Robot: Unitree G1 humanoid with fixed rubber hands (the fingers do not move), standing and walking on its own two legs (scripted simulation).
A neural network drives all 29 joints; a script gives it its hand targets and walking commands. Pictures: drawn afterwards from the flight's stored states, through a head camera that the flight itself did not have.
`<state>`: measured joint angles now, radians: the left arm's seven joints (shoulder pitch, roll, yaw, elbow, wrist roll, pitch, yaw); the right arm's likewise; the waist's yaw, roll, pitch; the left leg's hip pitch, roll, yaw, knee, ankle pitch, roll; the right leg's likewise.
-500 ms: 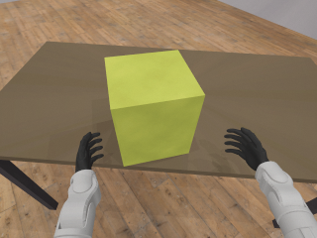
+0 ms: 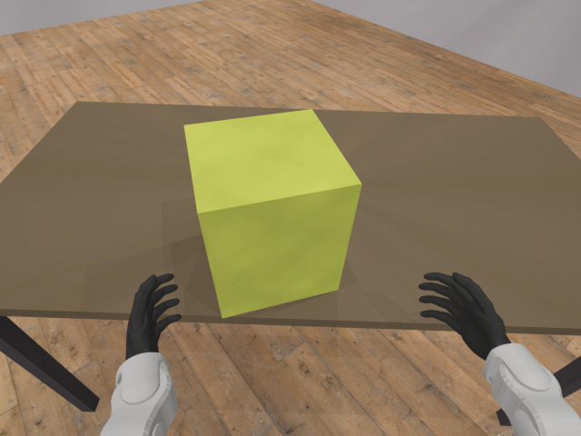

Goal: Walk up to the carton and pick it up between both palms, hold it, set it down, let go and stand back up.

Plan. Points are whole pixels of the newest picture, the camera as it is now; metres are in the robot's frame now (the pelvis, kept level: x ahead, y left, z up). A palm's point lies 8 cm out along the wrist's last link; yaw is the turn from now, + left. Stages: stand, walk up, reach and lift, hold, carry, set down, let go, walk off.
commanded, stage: set down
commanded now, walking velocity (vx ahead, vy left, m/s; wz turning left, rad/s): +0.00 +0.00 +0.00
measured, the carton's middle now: (267, 213) +0.46 +0.05 +0.06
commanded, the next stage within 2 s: let go in 1.88 s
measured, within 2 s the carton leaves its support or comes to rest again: neither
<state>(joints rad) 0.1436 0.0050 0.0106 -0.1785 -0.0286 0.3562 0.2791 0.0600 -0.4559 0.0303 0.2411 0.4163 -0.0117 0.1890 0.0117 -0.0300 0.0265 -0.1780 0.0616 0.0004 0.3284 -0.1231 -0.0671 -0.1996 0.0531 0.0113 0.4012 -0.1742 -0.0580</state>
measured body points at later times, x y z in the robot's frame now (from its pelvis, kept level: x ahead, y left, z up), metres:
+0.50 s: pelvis +0.01 +0.01 +0.00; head +0.00 +0.01 +0.45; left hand +0.21 +0.20 +0.04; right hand +0.23 -0.24 +0.03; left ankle +0.03 +0.16 -0.74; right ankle +0.03 -0.08 -0.74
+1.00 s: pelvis +0.02 +0.01 +0.00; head +0.02 +0.02 +0.45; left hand +0.21 +0.21 -0.01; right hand +0.22 -0.23 +0.00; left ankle +0.03 +0.16 -0.74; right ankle +0.03 -0.08 -0.74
